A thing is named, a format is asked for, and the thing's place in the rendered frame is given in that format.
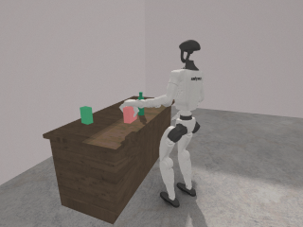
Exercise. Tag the table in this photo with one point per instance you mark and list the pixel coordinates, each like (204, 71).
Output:
(99, 166)

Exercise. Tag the robot right hand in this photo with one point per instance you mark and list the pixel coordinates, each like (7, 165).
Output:
(176, 116)

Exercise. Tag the robot left upper arm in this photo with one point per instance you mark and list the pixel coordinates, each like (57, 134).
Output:
(175, 77)

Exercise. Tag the right robot shin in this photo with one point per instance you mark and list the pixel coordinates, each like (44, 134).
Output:
(185, 168)

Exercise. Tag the robot right upper arm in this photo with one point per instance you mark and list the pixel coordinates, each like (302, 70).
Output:
(202, 90)

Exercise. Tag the robot left hand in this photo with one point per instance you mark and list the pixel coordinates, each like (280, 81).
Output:
(129, 103)

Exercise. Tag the sponge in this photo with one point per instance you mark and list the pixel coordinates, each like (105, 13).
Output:
(128, 114)

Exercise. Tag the robot torso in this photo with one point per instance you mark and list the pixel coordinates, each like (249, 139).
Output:
(186, 99)

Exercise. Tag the left robot forearm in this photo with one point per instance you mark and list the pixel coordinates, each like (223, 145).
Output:
(151, 102)

